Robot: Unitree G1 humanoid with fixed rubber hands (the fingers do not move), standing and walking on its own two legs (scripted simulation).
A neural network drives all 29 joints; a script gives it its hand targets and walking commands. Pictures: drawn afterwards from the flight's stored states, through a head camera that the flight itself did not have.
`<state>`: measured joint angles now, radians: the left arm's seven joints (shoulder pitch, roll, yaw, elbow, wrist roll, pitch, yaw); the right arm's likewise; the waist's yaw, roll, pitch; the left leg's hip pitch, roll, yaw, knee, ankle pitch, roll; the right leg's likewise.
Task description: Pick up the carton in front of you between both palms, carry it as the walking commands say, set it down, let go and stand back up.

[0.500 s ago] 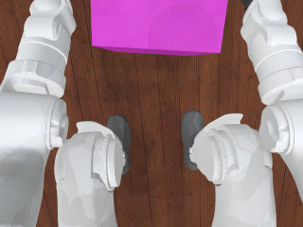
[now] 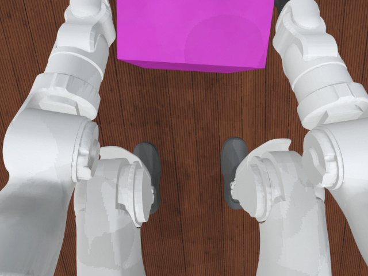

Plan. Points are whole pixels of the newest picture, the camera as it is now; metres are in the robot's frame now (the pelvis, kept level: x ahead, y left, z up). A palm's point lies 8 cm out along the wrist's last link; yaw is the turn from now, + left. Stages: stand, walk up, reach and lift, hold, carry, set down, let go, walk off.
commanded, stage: reach and lift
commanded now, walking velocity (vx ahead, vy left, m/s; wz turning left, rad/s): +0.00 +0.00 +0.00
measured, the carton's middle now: (191, 12) +0.54 +0.00 -0.25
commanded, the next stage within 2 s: none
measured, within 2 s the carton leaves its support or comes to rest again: leaves its support in 0.24 s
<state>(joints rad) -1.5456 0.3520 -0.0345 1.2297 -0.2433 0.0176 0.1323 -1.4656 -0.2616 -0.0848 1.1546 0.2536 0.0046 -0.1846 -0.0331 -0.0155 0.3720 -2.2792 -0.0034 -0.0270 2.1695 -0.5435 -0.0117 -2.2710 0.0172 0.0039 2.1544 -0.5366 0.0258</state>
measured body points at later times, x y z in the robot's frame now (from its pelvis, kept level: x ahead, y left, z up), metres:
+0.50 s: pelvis +0.01 +0.00 +0.02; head +0.31 +0.02 +0.35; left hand +0.54 +0.16 -0.07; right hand +0.54 -0.14 -0.07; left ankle +0.12 +0.12 -0.34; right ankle +0.12 -0.13 -0.34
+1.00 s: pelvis +0.01 +0.00 +0.14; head +0.25 +0.01 +0.52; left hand +0.50 +0.16 +0.09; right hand +0.50 -0.15 +0.09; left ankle +0.12 +0.12 -0.34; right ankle +0.12 -0.13 -0.34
